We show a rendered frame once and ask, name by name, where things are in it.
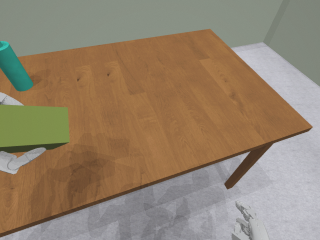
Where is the sponge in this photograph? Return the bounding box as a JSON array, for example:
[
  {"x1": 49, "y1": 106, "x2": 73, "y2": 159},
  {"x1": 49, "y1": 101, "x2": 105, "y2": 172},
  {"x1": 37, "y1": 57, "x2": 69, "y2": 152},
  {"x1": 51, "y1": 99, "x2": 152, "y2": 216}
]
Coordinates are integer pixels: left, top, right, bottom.
[{"x1": 0, "y1": 104, "x2": 70, "y2": 153}]

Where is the left robot hand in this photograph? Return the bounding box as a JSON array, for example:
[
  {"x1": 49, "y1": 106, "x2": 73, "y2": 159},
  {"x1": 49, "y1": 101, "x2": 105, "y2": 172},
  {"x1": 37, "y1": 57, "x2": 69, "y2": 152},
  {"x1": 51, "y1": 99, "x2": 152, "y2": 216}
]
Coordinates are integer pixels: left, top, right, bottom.
[{"x1": 0, "y1": 92, "x2": 47, "y2": 175}]

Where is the table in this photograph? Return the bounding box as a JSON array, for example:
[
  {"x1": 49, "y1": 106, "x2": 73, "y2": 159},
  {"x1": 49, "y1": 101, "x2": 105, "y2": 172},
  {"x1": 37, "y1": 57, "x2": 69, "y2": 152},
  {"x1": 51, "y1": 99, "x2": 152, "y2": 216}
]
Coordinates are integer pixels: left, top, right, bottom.
[{"x1": 0, "y1": 29, "x2": 313, "y2": 238}]

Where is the right robot hand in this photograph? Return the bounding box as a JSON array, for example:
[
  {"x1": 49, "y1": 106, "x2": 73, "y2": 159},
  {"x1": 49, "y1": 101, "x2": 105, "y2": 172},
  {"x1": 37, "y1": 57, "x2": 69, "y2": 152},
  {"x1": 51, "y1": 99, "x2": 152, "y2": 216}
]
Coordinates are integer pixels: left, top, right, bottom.
[{"x1": 231, "y1": 200, "x2": 270, "y2": 240}]

